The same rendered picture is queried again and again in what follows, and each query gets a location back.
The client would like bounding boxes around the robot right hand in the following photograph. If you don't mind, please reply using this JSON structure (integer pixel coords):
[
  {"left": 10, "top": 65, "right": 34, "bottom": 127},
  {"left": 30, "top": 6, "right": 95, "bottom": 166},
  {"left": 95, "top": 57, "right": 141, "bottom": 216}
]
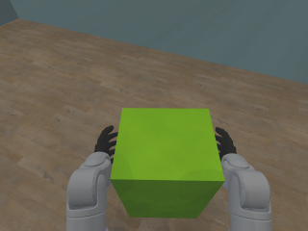
[{"left": 215, "top": 127, "right": 237, "bottom": 161}]

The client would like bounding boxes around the robot left hand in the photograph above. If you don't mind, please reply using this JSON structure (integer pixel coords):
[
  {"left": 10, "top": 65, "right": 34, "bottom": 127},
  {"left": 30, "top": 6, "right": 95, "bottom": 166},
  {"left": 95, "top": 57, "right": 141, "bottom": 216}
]
[{"left": 94, "top": 125, "right": 118, "bottom": 164}]

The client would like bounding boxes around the robot left forearm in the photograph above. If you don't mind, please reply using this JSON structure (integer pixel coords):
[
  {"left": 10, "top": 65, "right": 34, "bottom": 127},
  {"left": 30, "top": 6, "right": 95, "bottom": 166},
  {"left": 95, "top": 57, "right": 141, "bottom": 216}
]
[{"left": 65, "top": 151, "right": 112, "bottom": 231}]

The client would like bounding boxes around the robot right forearm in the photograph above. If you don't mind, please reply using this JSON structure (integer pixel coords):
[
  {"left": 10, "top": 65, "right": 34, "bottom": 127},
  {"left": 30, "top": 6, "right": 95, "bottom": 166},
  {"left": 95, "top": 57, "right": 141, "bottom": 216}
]
[{"left": 220, "top": 153, "right": 272, "bottom": 231}]

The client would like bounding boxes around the carton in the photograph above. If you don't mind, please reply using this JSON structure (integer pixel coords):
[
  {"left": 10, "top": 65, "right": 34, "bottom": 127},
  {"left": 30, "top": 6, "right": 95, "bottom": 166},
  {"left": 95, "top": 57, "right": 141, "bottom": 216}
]
[{"left": 110, "top": 108, "right": 225, "bottom": 218}]

